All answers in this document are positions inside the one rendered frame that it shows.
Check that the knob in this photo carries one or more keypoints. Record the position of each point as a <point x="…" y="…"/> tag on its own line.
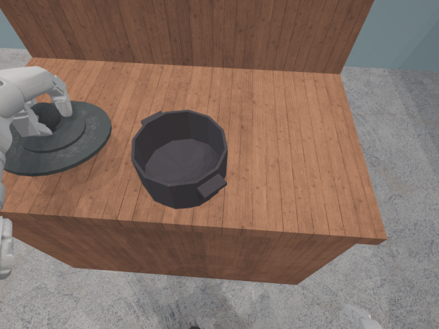
<point x="48" y="114"/>

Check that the pot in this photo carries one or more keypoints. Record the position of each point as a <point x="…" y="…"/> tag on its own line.
<point x="180" y="157"/>

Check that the left robot forearm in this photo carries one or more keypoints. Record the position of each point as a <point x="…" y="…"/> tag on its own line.
<point x="11" y="102"/>

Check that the robot left hand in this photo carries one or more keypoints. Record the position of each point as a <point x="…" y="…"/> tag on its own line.
<point x="33" y="81"/>

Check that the lid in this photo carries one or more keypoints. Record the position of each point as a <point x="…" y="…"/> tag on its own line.
<point x="74" y="140"/>

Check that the table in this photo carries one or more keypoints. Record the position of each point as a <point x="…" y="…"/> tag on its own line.
<point x="298" y="190"/>

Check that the robot right hand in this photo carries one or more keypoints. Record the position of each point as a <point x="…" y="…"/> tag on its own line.
<point x="360" y="317"/>

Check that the robot left upper arm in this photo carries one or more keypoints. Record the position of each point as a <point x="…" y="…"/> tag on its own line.
<point x="6" y="248"/>

